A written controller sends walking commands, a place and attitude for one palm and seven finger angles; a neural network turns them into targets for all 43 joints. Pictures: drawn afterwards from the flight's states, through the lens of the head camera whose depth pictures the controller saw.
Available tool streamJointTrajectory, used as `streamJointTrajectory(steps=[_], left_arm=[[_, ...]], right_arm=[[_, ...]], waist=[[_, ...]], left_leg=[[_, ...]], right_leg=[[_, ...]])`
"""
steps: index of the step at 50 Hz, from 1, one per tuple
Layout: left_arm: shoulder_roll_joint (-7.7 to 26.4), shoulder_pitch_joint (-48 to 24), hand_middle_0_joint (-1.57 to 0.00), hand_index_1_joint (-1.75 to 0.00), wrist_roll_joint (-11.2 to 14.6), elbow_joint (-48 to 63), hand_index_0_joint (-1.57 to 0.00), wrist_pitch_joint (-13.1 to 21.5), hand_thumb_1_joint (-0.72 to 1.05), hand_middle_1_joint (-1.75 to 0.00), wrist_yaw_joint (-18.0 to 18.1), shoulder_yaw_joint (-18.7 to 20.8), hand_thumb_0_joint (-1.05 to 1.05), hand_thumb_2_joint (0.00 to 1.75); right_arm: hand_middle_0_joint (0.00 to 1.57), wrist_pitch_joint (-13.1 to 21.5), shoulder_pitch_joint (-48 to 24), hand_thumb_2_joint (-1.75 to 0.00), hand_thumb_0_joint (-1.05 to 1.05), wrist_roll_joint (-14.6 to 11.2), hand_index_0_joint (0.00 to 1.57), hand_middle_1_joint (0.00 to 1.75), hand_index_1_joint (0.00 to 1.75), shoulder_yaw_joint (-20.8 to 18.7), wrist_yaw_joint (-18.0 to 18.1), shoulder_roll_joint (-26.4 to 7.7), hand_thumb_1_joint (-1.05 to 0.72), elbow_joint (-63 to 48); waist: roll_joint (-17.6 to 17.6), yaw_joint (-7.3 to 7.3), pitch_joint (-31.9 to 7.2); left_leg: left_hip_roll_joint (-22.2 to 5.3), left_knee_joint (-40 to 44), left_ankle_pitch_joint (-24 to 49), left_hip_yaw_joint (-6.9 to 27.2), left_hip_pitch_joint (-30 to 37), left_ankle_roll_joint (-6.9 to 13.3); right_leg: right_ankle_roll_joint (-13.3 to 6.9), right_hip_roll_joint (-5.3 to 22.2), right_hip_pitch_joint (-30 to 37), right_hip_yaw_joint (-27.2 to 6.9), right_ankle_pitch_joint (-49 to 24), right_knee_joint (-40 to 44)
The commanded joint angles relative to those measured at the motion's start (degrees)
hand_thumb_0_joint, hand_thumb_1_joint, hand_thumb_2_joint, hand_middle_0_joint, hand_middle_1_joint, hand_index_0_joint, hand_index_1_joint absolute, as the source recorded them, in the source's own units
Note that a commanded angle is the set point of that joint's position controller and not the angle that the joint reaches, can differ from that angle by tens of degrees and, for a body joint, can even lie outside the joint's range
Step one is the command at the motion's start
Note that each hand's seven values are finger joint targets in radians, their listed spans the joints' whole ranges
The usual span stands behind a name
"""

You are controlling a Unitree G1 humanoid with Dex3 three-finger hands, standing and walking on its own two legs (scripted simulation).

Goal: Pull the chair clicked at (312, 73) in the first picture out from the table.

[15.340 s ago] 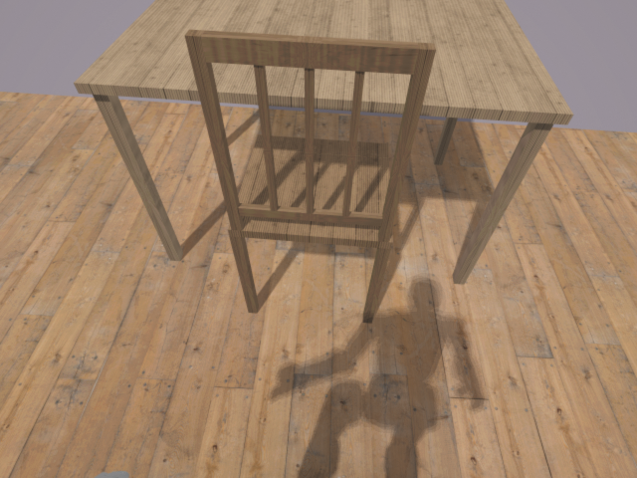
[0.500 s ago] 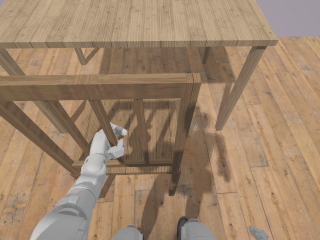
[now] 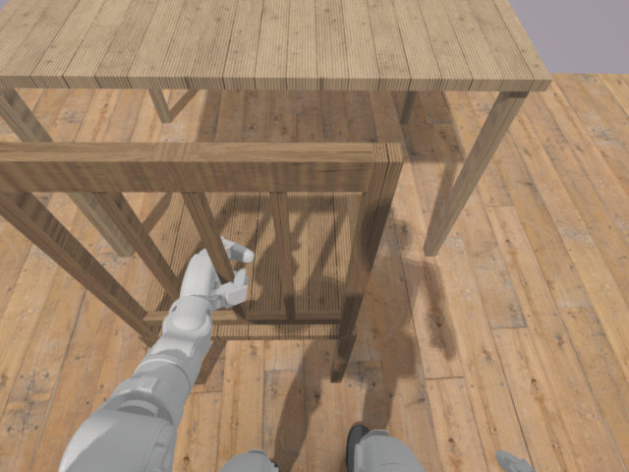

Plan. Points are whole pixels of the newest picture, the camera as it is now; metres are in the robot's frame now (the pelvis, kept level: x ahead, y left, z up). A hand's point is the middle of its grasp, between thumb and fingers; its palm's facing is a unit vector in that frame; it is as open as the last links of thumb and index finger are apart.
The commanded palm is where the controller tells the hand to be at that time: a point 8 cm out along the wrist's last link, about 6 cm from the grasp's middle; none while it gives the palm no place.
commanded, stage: step backward, pulling the chair out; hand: left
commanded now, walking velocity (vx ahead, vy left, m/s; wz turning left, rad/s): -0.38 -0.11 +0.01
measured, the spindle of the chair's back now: (223, 267) +0.38 +0.14 -0.03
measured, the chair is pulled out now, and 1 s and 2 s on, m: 0.24 0.35 0.59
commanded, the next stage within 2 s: stop walking, hand still on the chair in 1.88 s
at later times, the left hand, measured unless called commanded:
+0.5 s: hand (233, 311) +0.33 +0.12 -0.05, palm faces -0.03 -0.98 -0.17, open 5.0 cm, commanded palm +0.33 +0.17 -0.05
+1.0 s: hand (223, 358) +0.26 +0.13 -0.05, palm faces +0.00 -0.98 -0.18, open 5.0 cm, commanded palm +0.26 +0.18 -0.05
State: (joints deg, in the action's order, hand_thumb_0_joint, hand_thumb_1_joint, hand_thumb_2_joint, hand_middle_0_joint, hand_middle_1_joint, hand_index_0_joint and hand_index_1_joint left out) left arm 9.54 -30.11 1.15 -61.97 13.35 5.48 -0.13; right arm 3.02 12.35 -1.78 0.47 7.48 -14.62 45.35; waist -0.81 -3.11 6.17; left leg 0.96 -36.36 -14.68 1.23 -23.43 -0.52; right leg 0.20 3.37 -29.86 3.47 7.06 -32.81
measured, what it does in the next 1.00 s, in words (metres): walks backwards: right foot, then left foot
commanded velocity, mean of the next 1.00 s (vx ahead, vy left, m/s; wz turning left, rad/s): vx -0.38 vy -0.01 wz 0.01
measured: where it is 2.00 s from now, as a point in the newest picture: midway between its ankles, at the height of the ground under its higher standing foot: outside the picture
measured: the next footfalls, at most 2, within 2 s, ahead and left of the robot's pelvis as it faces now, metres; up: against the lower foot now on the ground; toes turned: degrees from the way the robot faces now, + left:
right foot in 0.50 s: +0.06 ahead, -0.14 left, +0.00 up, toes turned -2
left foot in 0.78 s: -0.03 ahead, +0.12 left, +0.00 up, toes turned -1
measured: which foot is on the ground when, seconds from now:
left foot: down 0.00-0.64, up 0.66-0.76, down 0.78-1.00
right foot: down 0.00-0.40, up 0.42-0.48, down 0.50-0.82, up 0.84-0.94, down 0.96-1.00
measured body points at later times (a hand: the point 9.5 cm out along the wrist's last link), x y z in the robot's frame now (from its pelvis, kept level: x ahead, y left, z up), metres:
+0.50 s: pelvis -0.04 +0.00 +0.00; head +0.04 +0.00 +0.45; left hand +0.32 +0.17 -0.04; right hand +0.05 -0.27 -0.12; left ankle -0.01 +0.12 -0.72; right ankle +0.02 -0.14 -0.72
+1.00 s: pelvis -0.11 -0.01 +0.00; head -0.03 +0.00 +0.45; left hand +0.26 +0.18 -0.04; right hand -0.02 -0.27 -0.12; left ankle -0.07 +0.12 -0.72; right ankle -0.07 -0.14 -0.72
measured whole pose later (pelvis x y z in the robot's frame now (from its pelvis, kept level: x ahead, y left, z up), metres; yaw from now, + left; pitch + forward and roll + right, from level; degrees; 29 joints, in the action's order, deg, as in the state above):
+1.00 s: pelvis -0.11 -0.01 +0.00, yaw -1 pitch +2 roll -1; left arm 11.5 -30.7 1.8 -60.5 12.0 4.2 1.2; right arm 1.7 12.6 -0.2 0.4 6.0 -12.3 44.7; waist -0.1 -1.0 8.0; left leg -2.3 -36.2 -14.9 1.7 -23.4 -1.4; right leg 1.2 0.5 -21.8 1.2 14.1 -32.8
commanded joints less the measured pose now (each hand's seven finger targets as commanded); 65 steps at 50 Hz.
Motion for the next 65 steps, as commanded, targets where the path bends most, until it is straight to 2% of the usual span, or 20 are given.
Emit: streamJointTrajectory(steps=[1,6,8,11,13,16,20,23,27,33,35,38,41,47,51,54,56,60,62,65], left_arm=[[8.6,-21.6,-0.50,-1.45,-0.2,13.9,-0.50,4.2,0.90,-1.45,0.2,1.4,0.00,0.90],[9.2,-21.4,-0.50,-1.45,-0.9,14.0,-0.50,4.5,0.90,-1.45,-0.1,1.6,0.00,0.90],[11.8,-18.7,-0.50,-1.45,-0.5,12.5,-0.50,4.2,0.90,-1.45,0.1,3.2,0.00,0.90],[13.8,-16.8,-0.50,-1.45,-0.2,11.2,-0.50,3.5,0.90,-1.45,0.3,4.3,0.00,0.90],[13.8,-15.2,-0.50,-1.45,-0.1,10.0,-0.50,2.4,0.90,-1.45,0.4,4.6,0.00,0.90],[11.3,-15.5,-0.50,-1.45,0.1,11.6,-0.50,1.3,0.90,-1.45,0.1,3.6,0.00,0.90],[7.5,-19.6,-0.50,-1.45,0.6,18.0,-0.50,2.0,0.90,-1.45,-0.7,0.2,0.00,0.90],[9.2,-20.9,-0.50,-1.45,0.7,16.5,-0.50,2.0,0.90,-1.45,-0.5,2.1,0.00,0.90],[9.1,-22.4,-0.50,-1.45,-0.8,15.2,-0.50,3.8,0.90,-1.45,-0.3,1.4,0.00,0.90],[15.5,-16.4,-0.50,-1.45,0.2,10.1,-0.50,3.2,0.90,-1.45,0.4,5.1,0.00,0.90],[13.9,-16.4,-0.50,-1.45,-0.2,9.5,-0.50,2.2,0.90,-1.45,0.2,4.9,0.00,0.90],[12.6,-16.6,-0.50,-1.45,0.3,9.9,-0.50,1.3,0.90,-1.45,0.0,4.3,0.00,0.90],[8.0,-20.2,-0.50,-1.45,0.7,15.4,-0.50,2.4,0.90,-1.45,-0.9,1.2,0.00,0.90],[7.9,-22.3,-0.50,-1.45,-0.5,13.8,-0.50,3.7,0.90,-1.45,-0.6,1.6,0.00,0.90],[13.1,-19.6,-0.50,-1.45,-0.9,11.9,-0.50,4.4,0.90,-1.45,-0.2,5.0,0.00,0.90],[16.3,-17.3,-0.50,-1.45,-0.1,10.8,-0.50,3.4,0.90,-1.45,0.1,6.0,0.00,0.90],[15.6,-16.5,-0.50,-1.45,-0.3,10.0,-0.50,2.1,0.90,-1.45,0.2,6.0,0.00,0.90],[12.8,-15.2,-0.50,-1.45,0.3,10.5,-0.50,0.5,0.90,-1.45,0.0,5.5,0.00,0.90],[9.8,-17.3,-0.50,-1.45,0.8,13.3,-0.50,0.9,0.90,-1.45,-0.5,3.2,0.00,0.90],[7.8,-22.3,-0.50,-1.45,0.7,17.1,-0.50,1.7,0.90,-1.45,-1.0,1.9,0.00,0.90]], right_arm=[[0.20,1.1,0.7,-0.90,0.00,0.7,0.20,0.30,0.30,-2.5,0.8,-7.1,-0.90,-6.7],[0.20,1.0,3.7,-0.90,0.00,0.8,0.20,0.30,0.30,-3.9,0.0,-7.5,-0.90,-5.5],[0.20,0.8,3.9,-0.90,0.00,0.1,0.20,0.30,0.30,-4.2,0.4,-7.6,-0.90,-5.4],[0.20,0.9,2.9,-0.90,0.00,-0.3,0.20,0.30,0.30,-3.8,0.3,-7.0,-0.90,-5.7],[0.20,0.9,2.1,-0.90,0.00,-0.1,0.20,0.30,0.30,-3.5,0.3,-7.7,-0.90,-5.4],[0.20,0.4,2.9,-0.90,0.00,0.0,0.20,0.30,0.30,-2.4,0.4,-7.8,-0.90,-5.3],[0.20,-1.1,-0.9,-0.90,0.00,0.7,0.20,0.30,0.30,-2.4,0.3,-7.8,-0.90,-9.5],[0.20,-1.0,2.0,-0.90,0.00,0.8,0.20,0.30,0.30,-3.2,0.3,-7.8,-0.90,-7.6],[0.20,-0.2,4.0,-0.90,0.00,1.2,0.20,0.30,0.30,-3.9,-0.5,-8.1,-0.90,-5.4],[0.20,0.3,2.0,-0.90,0.00,-0.3,0.20,0.30,0.30,-4.1,0.5,-7.7,-0.90,-5.2],[0.20,0.5,1.4,-0.90,0.00,0.1,0.20,0.30,0.30,-3.1,0.4,-7.4,-0.90,-5.1],[0.20,0.7,2.0,-0.90,0.00,0.1,0.20,0.30,0.30,-2.4,0.9,-8.2,-0.90,-4.5],[0.20,-0.3,-0.4,-0.90,0.00,0.7,0.20,0.30,0.30,-2.9,0.5,-7.9,-0.90,-8.0],[0.20,0.4,2.8,-0.90,0.00,1.6,0.20,0.30,0.30,-3.6,-1.0,-7.7,-0.90,-5.1],[0.20,0.3,3.0,-0.90,0.00,0.8,0.20,0.30,0.30,-4.4,-0.7,-7.9,-0.90,-4.8],[0.20,0.5,1.4,-0.90,0.00,-0.1,0.20,0.30,0.30,-4.2,0.1,-7.5,-0.90,-5.4],[0.20,0.6,-0.2,-0.90,0.00,0.2,0.20,0.30,0.30,-3.5,0.3,-7.5,-0.90,-5.6],[0.20,0.5,1.5,-0.90,0.00,0.6,0.20,0.30,0.30,-2.2,0.8,-7.9,-0.90,-4.6],[0.20,0.0,0.5,-0.90,0.00,0.6,0.20,0.30,0.30,-3.2,1.0,-9.7,-0.90,-6.5],[0.20,-0.6,-0.9,-0.90,0.00,1.8,0.20,0.30,0.30,-2.7,0.0,-7.2,-0.90,-7.9]], waist=[[9.1,2.14,-21.1],[7.1,0.68,-26.4],[1.6,0.45,-29.1],[-5.8,0.94,-27.8],[-6.7,1.57,-25.8],[-7.8,0.48,-25.6],[12.7,2.28,-21.2],[6.1,1.69,-24.0],[9.4,0.33,-27.1],[-5.2,1.40,-26.3],[-7.0,1.57,-25.0],[-6.8,0.97,-22.8],[10.1,2.27,-23.5],[9.0,1.07,-25.0],[5.9,0.56,-28.7],[-2.9,1.07,-27.5],[-6.2,2.13,-25.1],[-7.9,1.22,-23.8],[1.8,1.92,-22.5],[15.1,2.42,-21.8]], left_leg=[[-16.4,12.5,18.5,13.5,0.2,5.7],[-12.6,3.5,30.3,8.1,6.5,1.4],[-8.9,0.0,20.0,5.8,4.8,-0.5],[-1.9,-8.2,-9.5,2.3,4.1,-1.8],[-1.2,-11.3,-13.8,3.5,2.8,-1.4],[-3.3,3.0,-6.0,3.6,6.1,-0.7],[-16.0,16.9,9.1,13.6,-1.0,5.6],[-16.8,7.9,32.4,12.4,8.6,6.0],[-13.9,2.9,39.6,7.6,14.2,2.3],[-2.1,-9.2,-9.5,2.6,5.3,-1.9],[-2.0,-10.3,-12.1,4.2,3.8,-1.6],[-4.4,6.4,-2.5,4.0,7.8,-0.5],[-16.3,14.7,15.7,12.6,4.5,5.2],[-17.2,3.1,45.2,11.5,16.9,5.1],[-12.7,0.4,32.4,6.7,11.0,0.9],[-3.5,-9.1,-5.9,2.2,5.3,-2.4],[-1.9,-15.6,-14.5,4.7,2.1,-2.1],[-3.8,5.7,-3.2,3.3,8.1,-1.3],[-12.2,12.1,16.5,10.1,8.9,2.9],[-20.4,14.7,24.6,16.6,5.4,8.6]], right_leg=[[-0.2,0.4,16.9,-4.3,4.3,-7.4],[-1.8,3.3,21.0,-6.8,-17.0,-1.6],[-3.5,7.5,23.3,-10.4,-23.0,0.4],[-6.0,15.4,18.6,-16.7,-10.1,11.3],[-7.1,16.6,17.8,-15.9,-3.8,13.9],[-4.2,12.6,19.5,-10.1,-8.8,9.5],[0.2,0.2,19.7,-3.4,9.2,-7.2],[-0.2,0.1,17.9,-4.6,1.4,-5.1],[-1.1,2.2,18.6,-5.9,-15.8,0.1],[-7.0,16.2,16.9,-18.2,-8.6,12.8],[-7.3,16.6,16.9,-16.1,-7.6,12.5],[-3.5,11.0,17.1,-9.3,-7.7,8.5],[0.7,0.5,18.0,-3.8,5.7,-5.9],[-1.0,0.8,15.4,-5.7,-0.3,-0.6],[-2.2,4.5,23.7,-8.6,-22.1,1.9],[-7.2,16.1,20.8,-18.5,-21.3,9.5],[-8.8,18.8,17.7,-18.1,-10.7,12.2],[-3.8,11.6,19.2,-9.1,-11.6,6.8],[0.7,2.5,16.6,-5.1,-3.5,0.8],[0.0,-0.4,14.6,-4.1,16.9,-14.3]])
